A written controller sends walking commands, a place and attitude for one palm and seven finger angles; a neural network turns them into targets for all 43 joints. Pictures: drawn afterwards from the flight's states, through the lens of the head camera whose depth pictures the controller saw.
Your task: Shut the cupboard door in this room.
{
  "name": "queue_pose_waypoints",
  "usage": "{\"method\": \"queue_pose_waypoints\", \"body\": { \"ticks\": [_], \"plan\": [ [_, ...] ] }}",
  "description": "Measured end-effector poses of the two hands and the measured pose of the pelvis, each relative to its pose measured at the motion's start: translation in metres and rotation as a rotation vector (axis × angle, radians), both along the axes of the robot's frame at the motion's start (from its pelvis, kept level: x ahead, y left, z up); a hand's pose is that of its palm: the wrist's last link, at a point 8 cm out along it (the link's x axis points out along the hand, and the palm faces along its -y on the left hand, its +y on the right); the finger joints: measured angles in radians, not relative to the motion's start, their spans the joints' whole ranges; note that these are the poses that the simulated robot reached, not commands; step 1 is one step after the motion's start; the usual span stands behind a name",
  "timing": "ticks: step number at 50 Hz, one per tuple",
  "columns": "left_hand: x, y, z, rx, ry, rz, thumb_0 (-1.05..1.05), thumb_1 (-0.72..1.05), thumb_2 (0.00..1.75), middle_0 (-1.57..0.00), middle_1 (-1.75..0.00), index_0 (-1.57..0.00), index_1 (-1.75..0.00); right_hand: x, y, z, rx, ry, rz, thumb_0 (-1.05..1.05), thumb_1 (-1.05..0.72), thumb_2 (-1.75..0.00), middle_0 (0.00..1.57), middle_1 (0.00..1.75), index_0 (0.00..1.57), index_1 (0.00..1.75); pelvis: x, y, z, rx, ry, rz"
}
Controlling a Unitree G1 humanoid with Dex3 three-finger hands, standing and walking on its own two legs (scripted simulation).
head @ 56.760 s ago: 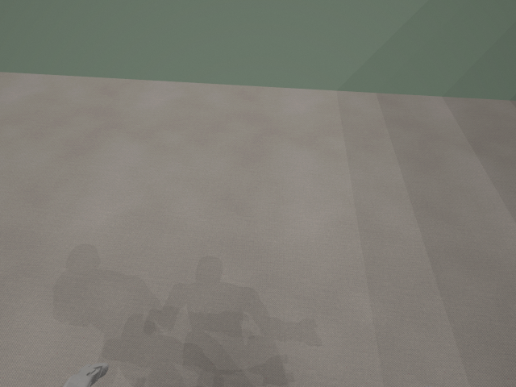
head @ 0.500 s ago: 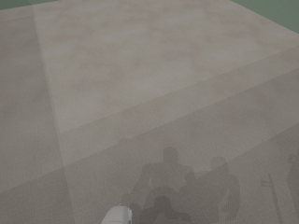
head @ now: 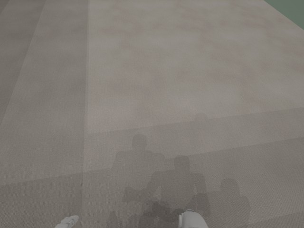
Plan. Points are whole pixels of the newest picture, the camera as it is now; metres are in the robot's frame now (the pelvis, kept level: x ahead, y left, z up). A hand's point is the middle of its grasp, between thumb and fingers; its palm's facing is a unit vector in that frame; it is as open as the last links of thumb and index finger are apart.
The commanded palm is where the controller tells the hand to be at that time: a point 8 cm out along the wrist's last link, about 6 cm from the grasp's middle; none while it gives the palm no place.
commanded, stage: turn to face it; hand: left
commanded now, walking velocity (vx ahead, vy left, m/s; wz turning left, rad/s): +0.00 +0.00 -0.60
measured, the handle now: out of the picture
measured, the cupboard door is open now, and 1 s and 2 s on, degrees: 54 54 54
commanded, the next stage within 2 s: none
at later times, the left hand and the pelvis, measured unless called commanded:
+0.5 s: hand (112, 208) +0.20 +0.13 -0.18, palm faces -0.21 -0.95 -0.22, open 7.4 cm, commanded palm none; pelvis +0.11 -0.04 -0.01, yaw -16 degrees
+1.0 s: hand (115, 154) +0.37 +0.15 -0.17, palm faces -0.50 -0.84 -0.23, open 7.4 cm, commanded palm none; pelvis +0.17 +0.01 +0.00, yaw -34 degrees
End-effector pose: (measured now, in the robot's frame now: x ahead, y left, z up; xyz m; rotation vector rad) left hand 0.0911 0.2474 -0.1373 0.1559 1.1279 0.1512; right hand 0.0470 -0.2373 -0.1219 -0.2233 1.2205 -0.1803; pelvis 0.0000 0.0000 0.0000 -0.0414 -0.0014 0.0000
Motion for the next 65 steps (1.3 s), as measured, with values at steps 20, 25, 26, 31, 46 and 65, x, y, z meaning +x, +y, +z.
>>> {"method": "queue_pose_waypoints", "body": {
  "ticks": [20,25,26,31,46,65],
  "plan": [
    [0.107,-0.077,-0.019,0.003,0.12,-0.185,0.0,0.91,0.9,-0.2,-0.3,-0.2,-0.3,-0.009,-0.023,-0.043,0.084,0.208,-0.301,0.0,-0.91,-0.9,0.21,0.3,0.2,0.3,0.098,-0.039,-0.02,0.02,-0.016,-0.221],
    [0.112,-0.07,-0.008,0.041,0.173,-0.22,0.0,0.91,0.9,-0.2,-0.3,-0.2,-0.3,0.043,-0.047,-0.027,0.051,0.074,-0.31,0.01,-0.91,-0.9,0.2,0.3,0.2,0.3,0.108,-0.039,-0.009,0.039,-0.004,-0.277],
    [0.114,-0.068,-0.006,0.045,0.182,-0.231,0.0,0.91,0.9,-0.2,-0.3,-0.2,-0.3,0.054,-0.05,-0.024,0.045,0.042,-0.312,0.01,-0.91,-0.9,0.2,0.3,0.2,0.3,0.11,-0.038,-0.008,0.041,0.001,-0.286],
    [0.139,-0.053,-0.004,0.052,0.186,-0.273,0.0,0.91,0.9,-0.2,-0.3,-0.2,-0.3,0.099,-0.055,-0.012,0.013,-0.078,-0.319,0.0,-0.91,-0.9,0.2,0.3,0.2,0.3,0.126,-0.027,-0.006,0.047,0.013,-0.338],
    [0.273,-0.029,-0.005,0.048,0.085,-0.477,0.0,0.91,0.9,-0.2,-0.3,-0.19,-0.3,0.087,-0.004,0.009,-0.057,-0.081,-0.448,0.0,-0.9,-0.9,0.21,0.3,0.2,0.3,0.167,0.014,-0.003,-0.002,0.013,-0.538],
    [0.316,-0.162,0.013,0.082,-0.011,-0.831,0.0,0.91,0.9,-0.2,-0.3,-0.2,-0.3,-0.06,0.003,-0.033,0.036,0.103,-0.835,0.01,-0.91,-0.9,0.2,0.3,0.2,0.3,0.158,-0.018,-0.014,0.045,0.005,-0.78]
  ]
}}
